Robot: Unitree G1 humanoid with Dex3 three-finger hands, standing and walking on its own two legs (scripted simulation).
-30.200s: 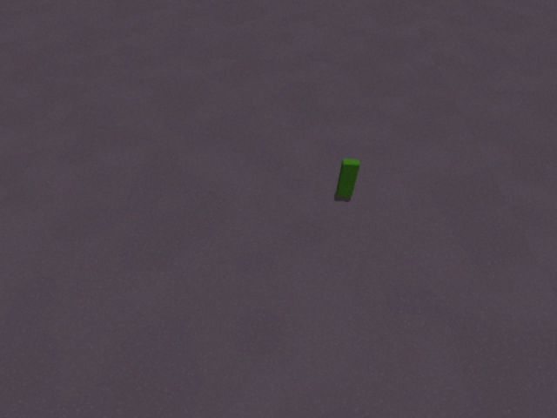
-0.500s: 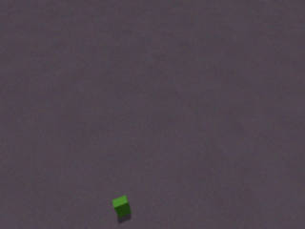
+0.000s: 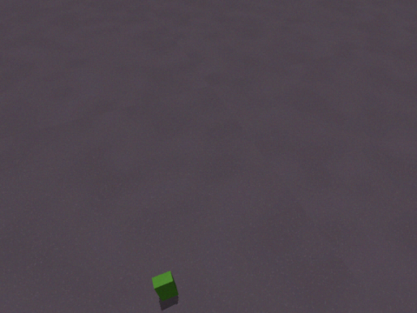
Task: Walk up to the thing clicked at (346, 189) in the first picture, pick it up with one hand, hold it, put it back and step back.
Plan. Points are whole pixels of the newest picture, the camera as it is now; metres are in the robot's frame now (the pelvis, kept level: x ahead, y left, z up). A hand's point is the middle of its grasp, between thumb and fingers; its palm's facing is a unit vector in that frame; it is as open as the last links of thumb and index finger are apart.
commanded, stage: stand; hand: left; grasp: from the side
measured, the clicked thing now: (166, 286) +0.34 +0.19 -0.68
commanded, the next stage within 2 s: step back in 0.56 s
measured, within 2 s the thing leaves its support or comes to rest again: neither
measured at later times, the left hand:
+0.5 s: hand out of the picture +0.07 +0.24 -0.16, palm faces -0.02 -0.94 -0.34, open 7.3 cm
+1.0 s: hand out of the picture +0.08 +0.31 -0.18, palm faces -0.04 -0.93 -0.37, open 7.3 cm
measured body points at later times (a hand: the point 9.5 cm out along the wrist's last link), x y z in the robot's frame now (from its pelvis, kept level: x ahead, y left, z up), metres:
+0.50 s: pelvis +0.00 -0.01 +0.00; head +0.00 -0.01 +0.45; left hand +0.07 +0.29 -0.14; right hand +0.07 -0.30 -0.14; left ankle +0.00 +0.12 -0.75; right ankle -0.01 -0.13 -0.75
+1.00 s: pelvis -0.07 +0.04 -0.02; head +0.01 +0.07 +0.42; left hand +0.08 +0.35 -0.16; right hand -0.02 -0.28 -0.13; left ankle -0.06 +0.13 -0.75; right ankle -0.07 -0.11 -0.68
